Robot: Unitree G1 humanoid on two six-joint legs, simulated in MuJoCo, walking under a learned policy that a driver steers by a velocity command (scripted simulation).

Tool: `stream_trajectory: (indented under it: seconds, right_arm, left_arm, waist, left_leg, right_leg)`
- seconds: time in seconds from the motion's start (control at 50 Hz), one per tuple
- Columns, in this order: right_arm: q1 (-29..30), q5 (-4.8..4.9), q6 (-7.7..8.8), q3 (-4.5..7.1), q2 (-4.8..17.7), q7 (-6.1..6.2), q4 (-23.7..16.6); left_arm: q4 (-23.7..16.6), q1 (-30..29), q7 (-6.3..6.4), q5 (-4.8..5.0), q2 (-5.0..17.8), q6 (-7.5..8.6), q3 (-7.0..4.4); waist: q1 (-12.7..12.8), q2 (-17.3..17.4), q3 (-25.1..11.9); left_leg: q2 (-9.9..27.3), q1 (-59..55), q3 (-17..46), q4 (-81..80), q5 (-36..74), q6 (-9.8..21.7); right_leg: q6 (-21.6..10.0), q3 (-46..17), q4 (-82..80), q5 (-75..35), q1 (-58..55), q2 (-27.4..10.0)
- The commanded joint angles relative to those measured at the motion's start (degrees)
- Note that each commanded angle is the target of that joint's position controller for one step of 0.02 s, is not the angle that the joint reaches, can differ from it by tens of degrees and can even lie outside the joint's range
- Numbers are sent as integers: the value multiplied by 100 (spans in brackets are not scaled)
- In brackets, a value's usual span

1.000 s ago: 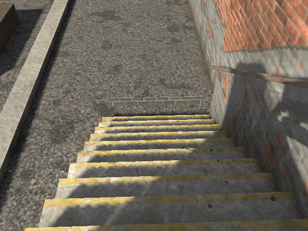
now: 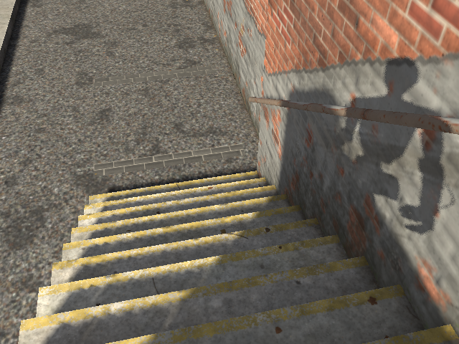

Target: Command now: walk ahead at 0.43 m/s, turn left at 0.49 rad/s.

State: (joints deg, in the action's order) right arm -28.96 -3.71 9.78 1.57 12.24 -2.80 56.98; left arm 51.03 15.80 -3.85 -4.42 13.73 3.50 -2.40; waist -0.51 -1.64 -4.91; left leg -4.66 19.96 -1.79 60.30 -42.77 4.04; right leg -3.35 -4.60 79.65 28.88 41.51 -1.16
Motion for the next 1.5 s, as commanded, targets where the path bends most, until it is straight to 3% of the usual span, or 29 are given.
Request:
stream_trajectory:
  seconds: [0.02, 0.04, 0.06, 0.1, 0.18, 0.22, 0.24, 0.26, 0.28, 0.32, 0.34, 0.38, 0.42, 0.48, 0.58, 0.68, 0.74, 0.76, 0.78, 0.8, 0.84, 0.88, 0.92, 0.98, 1.08, 1.12, 1.16, 1.2, 1.5]
  right_arm:
    - [815, -133, -217, -309, -425, -41, -366]
    - [867, -137, -257, -349, -495, 65, -580]
    - [1287, -215, -208, -344, -200, 160, -824]
    - [1183, -161, -67, -225, 706, 108, -854]
    - [535, -44, -136, -177, 1076, -218, -664]
    - [-186, -114, -299, -191, 581, -550, -584]
    - [-1611, 26, -353, -238, -66, -575, -232]
    - [-971, 85, -462, -271, 167, -516, -809]
    - [-122, 133, -565, -198, 478, -366, -1124]
    - [419, -102, -650, -390, 74, -77, -996]
    - [78, -109, -741, -436, -59, -122, -770]
    - [877, -299, -762, -345, 120, -364, -703]
    - [753, -273, -674, -378, 130, -518, -682]
    - [1780, -297, -637, -343, 432, -335, -1060]
    - [1858, -272, -858, -396, 417, -357, -840]
    - [3174, -143, -771, -365, 395, -197, -995]
    - [595, 72, -681, 220, 1270, 24, -224]
    - [-811, -27, -701, 446, 1773, -17, 1]
    - [-1102, -6, -665, 472, 1970, -195, 45]
    - [-948, -55, -694, 432, 1802, -270, 77]
    - [770, 360, -676, 82, 1048, -534, -335]
    - [678, -67, -646, -84, 880, -556, -128]
    - [855, 124, -446, -252, 419, -343, -94]
    - [1228, 234, -299, -330, 767, -119, -159]
    - [1478, 424, -328, -349, 901, -431, -198]
    - [864, 633, -452, -306, 847, -548, -77]
    - [449, 541, -600, -184, 892, -448, -95]
    - [789, 334, -576, -196, 580, -374, -245]
    - [774, 325, -517, 67, 430, -273, 43]
  left_arm:
    - [-519, -532, 61, -314, 2, 66, 273]
    - [-342, -92, 29, -492, -163, 53, 395]
    - [-260, 433, -14, -314, -310, 87, 471]
    - [-655, 16, -125, -114, -59, -21, 402]
    - [-408, 958, -65, -150, 650, -70, 213]
    - [132, 2319, -16, -216, 1304, -48, -137]
    - [96, 2159, -128, -245, 1408, -25, -143]
    - [-92, 1875, -152, -273, 1339, -68, -234]
    - [46, 1529, -138, -169, 1218, -96, -225]
    - [255, 978, -16, -366, -647, 60, 375]
    - [444, 1112, 116, -334, -804, 151, 408]
    - [523, 729, 260, -51, -545, 371, 451]
    - [684, 825, 248, -196, -8, 466, 406]
    - [1227, 2045, 493, -122, 8, 581, 456]
    - [1073, 1738, 249, -221, -2, 322, 530]
    - [1184, 2355, 551, -45, 232, 80, 298]
    - [1322, 2262, 79, -359, 428, -242, 197]
    - [1304, 2756, -213, -219, -336, -235, 317]
    - [1030, 2555, -348, 212, -210, -190, 189]
    - [661, 1543, -396, 419, 237, -174, 54]
    - [248, 1001, -304, 449, -324, 58, 328]
    - [717, 1912, -165, 642, -641, 204, 432]
    - [757, 2059, -99, 411, -533, 162, 425]
    - [787, 1501, -247, 156, -88, 58, 262]
    - [574, 1160, -217, 367, 176, 102, 53]
    - [548, 768, -140, 403, 183, 133, 79]
    - [519, 392, -66, 355, 311, 53, 56]
    - [573, 313, -124, 427, 130, 56, 44]
    - [708, 104, -31, 306, 297, 24, -200]
  waist:
    - [223, -136, 1165]
    - [252, 55, 895]
    - [509, -82, 663]
    - [590, 151, 735]
    - [797, 124, 1204]
    - [648, -341, -113]
    - [-12, -1121, -1140]
    - [442, -677, -914]
    - [622, -505, -47]
    - [37, 817, 981]
    - [-184, 91, 1345]
    - [82, -150, 1034]
    - [-237, -229, 782]
    - [497, -48, 889]
    - [274, -95, 1420]
    - [1203, -139, 1297]
    - [39, 343, 305]
    - [-328, 1512, -1478]
    - [-330, 1763, -1705]
    - [-452, 1195, -1272]
    - [140, 559, -390]
    - [594, 354, 667]
    - [644, 331, 744]
    - [521, 121, 897]
    - [638, 476, 561]
    - [286, 181, 440]
    - [-121, 87, 565]
    - [-32, 145, 1206]
    - [102, 15, 494]
  left_leg:
    - [1591, 246, 2922, -1428, 3420, 1382]
    - [743, 1607, 1915, -1077, 2330, 1198]
    - [-118, 4052, 613, -966, 1273, 743]
    - [-51, 5166, 717, -1121, 261, 723]
    - [378, 2060, 2368, 857, 912, 1082]
    - [-94, 1597, 2121, 3977, 2608, 673]
    - [-373, 3784, 1201, 5981, -159, 220]
    - [-331, 5160, 1003, 6416, 72, -19]
    - [91, 6235, 1238, 6221, 872, -254]
    - [1061, 5817, 1734, 3268, 3796, 54]
    - [1335, 4898, 1361, 2581, 4231, 172]
    - [1241, 2997, 674, 822, 5631, 137]
    - [995, 1797, 311, 1714, 5810, -21]
    - [1401, 4885, 1227, -247, 6283, -317]
    - [1060, 1205, 297, -1632, 7070, -363]
    - [1111, 1165, 235, -4758, 6408, -276]
    - [1228, -2595, -26, -5209, 8138, 343]
    - [2152, -5880, 511, -2938, 10650, 1258]
    - [2580, -6267, 581, -2292, 11587, 1268]
    - [2625, -5536, 714, -2545, 11346, 892]
    - [2775, -2955, 1145, -3338, 7533, 777]
    - [2850, -417, 999, -3938, 7690, 551]
    - [2027, 247, 598, -4026, 5632, 443]
    - [1616, 1242, 701, -4028, 3543, 72]
    - [1834, 917, 1372, -3939, 3195, -154]
    - [1565, 156, 1453, -4042, 1844, -351]
    - [1360, -44, 1500, -4397, 379, -211]
    - [1061, -212, 726, -4257, 852, -310]
    - [613, -793, -155, -3449, 4298, -82]
  right_leg:
    - [211, -736, -1102, -2918, 2590, -606]
    - [268, -154, -1836, -4493, 911, -398]
    - [274, 459, -2570, -6753, -2266, -161]
    - [681, 1002, -2380, -5657, -4229, -55]
    - [277, 639, -5995, -3743, -4340, -29]
    - [-856, -53, -5320, -5225, -5748, -977]
    - [-2059, -785, -3593, -8503, -7468, -1938]
    - [-2463, -1963, -4234, -7689, -7255, -2392]
    - [-2401, -2998, -5104, -4111, -6264, -2886]
    - [-1389, -1625, -5554, -1685, -3756, -1847]
    - [-1397, -1372, -5879, -1616, -2387, -1577]
    - [-1391, -353, -6013, -873, -638, -833]
    - [-1397, -199, -5498, -1627, 240, -866]
    - [-1386, -1038, -4477, -2397, -3157, -1576]
    - [-849, -286, -4283, -408, -278, -1127]
    - [-552, -783, -2998, -1017, -2714, -1321]
    - [58, -126, -671, -1527, -1688, -909]
    - [620, 486, 1703, 1316, 71, -106]
    - [809, 763, 3612, 2628, 1015, 165]
    - [852, 724, 3886, 2523, 1587, 119]
    - [850, 373, 3020, 2209, 1667, -410]
    - [878, -5, 2303, 661, 290, -712]
    - [844, -83, 1168, -881, 199, -783]
    - [987, 117, -1092, -3335, -641, -735]
    - [1057, 267, -3510, -2378, -2108, -499]
    - [959, 293, -4477, -2073, -2384, -570]
    - [776, 500, -4764, -1176, -2517, -435]
    - [494, 330, -5204, -881, -1774, -413]
    - [302, 615, -4943, -2480, -2628, -271]
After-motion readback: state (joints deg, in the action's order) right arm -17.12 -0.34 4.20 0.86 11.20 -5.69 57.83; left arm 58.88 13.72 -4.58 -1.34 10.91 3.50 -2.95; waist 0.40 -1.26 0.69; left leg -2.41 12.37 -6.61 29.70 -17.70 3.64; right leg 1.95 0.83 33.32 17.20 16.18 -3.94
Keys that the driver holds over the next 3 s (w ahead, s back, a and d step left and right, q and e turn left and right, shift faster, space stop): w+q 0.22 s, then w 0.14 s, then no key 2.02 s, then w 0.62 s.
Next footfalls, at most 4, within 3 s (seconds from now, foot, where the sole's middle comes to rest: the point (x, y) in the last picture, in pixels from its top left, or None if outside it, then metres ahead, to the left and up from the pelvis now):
0.20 right None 0.19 -0.08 -0.88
0.74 left None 0.39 0.26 -1.06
1.10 right None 0.46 0.05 -1.06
2.70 right None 0.52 0.05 -1.06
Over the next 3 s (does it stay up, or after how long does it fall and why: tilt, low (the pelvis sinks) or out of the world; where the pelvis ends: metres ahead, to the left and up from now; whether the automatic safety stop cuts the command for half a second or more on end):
stays up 0.59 0.17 -0.40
